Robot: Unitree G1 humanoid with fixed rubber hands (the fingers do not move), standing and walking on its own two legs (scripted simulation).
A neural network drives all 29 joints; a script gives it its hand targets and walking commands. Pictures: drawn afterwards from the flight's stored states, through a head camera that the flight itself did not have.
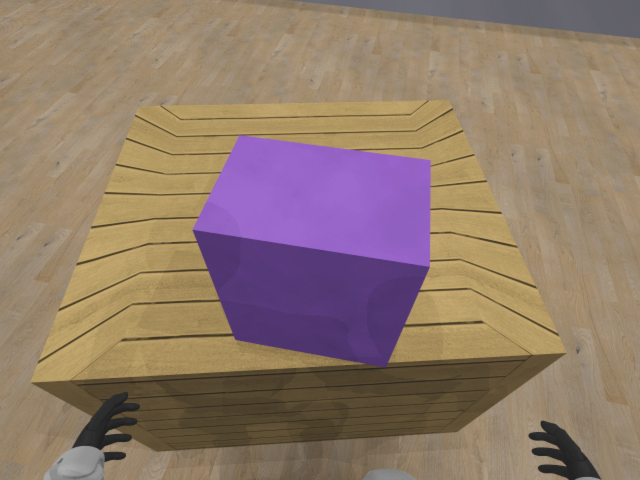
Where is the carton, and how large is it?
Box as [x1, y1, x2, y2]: [192, 135, 430, 367]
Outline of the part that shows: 239,135 192,229 235,339 385,367 429,267 430,160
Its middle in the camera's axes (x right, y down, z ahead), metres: +0.00 +0.03 +0.57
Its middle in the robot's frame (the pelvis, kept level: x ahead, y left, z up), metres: +0.40 +0.01 +0.00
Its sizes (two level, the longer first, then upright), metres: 0.254 0.167 0.294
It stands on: a pedestal, 0.62 m high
